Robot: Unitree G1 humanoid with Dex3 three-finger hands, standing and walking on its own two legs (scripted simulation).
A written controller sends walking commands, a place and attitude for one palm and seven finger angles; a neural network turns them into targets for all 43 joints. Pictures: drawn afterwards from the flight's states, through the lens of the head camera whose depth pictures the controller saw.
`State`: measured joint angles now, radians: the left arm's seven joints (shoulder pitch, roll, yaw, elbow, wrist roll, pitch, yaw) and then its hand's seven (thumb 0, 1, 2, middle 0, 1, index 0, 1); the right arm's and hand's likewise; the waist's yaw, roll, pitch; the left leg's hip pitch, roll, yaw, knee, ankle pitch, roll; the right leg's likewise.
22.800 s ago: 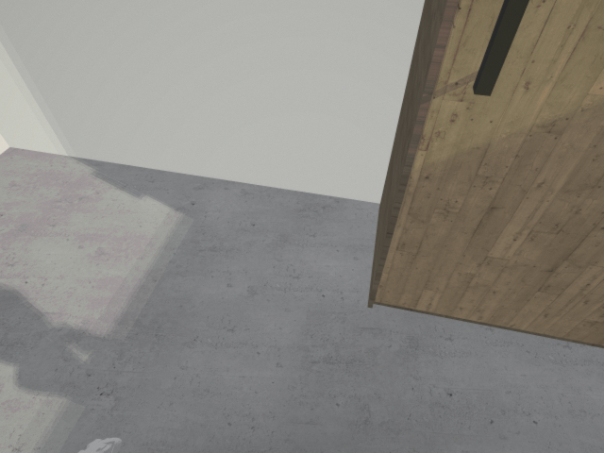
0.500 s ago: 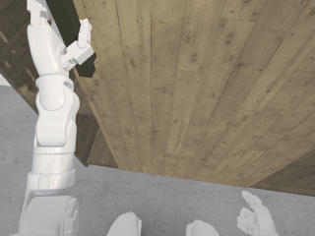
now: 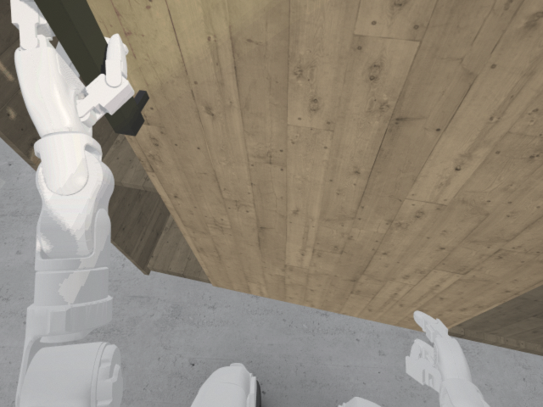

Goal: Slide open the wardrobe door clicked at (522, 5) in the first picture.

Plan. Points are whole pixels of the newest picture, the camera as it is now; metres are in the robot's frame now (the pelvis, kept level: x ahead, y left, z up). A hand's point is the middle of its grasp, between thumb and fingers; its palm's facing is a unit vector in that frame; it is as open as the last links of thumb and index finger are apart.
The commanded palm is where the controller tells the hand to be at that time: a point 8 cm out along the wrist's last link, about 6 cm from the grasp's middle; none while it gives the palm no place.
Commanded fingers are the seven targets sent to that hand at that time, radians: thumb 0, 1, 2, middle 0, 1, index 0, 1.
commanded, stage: step sideways, sliding the door along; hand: left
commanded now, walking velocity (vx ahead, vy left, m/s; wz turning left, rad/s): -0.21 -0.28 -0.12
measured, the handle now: (91, 23) +0.42 +0.25 +0.28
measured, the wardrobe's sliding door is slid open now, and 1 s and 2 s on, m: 0.27 0.44 0.61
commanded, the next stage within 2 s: none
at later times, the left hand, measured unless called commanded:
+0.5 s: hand (187, 86) +0.38 +0.15 +0.24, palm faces +0.47 -0.88 -0.10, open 7.7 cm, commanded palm +0.35 +0.09 +0.24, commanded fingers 0.00 0.90 0.90 -0.45 -1.40 -0.45 -1.40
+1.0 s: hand (276, 105) +0.37 +0.05 +0.25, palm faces +0.19 -0.98 -0.01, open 7.8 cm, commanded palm +0.34 +0.03 +0.22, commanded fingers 0.00 0.90 0.90 -0.45 -1.40 -0.45 -1.40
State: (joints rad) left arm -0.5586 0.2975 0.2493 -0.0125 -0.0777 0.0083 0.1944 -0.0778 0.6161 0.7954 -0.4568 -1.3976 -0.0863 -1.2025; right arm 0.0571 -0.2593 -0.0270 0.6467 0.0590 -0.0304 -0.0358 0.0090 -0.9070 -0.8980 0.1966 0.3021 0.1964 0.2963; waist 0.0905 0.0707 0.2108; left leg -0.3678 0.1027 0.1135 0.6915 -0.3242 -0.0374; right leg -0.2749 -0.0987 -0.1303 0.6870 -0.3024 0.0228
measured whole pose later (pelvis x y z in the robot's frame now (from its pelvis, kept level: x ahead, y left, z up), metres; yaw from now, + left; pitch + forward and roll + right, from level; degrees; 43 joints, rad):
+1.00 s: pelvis +0.00 -0.12 +0.03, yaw -4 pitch -3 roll -6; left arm -0.42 0.20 0.10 -0.16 -0.07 -0.01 0.14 -0.05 0.67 0.77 -0.46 -1.40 -0.05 -1.13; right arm 0.10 -0.15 0.01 0.55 0.03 -0.09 0.04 0.01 -0.90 -0.90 0.20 0.30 0.20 0.30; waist 0.14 0.05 0.19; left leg -0.16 0.24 0.11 0.44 -0.20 -0.08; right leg -0.35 0.00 -0.08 0.82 -0.36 0.05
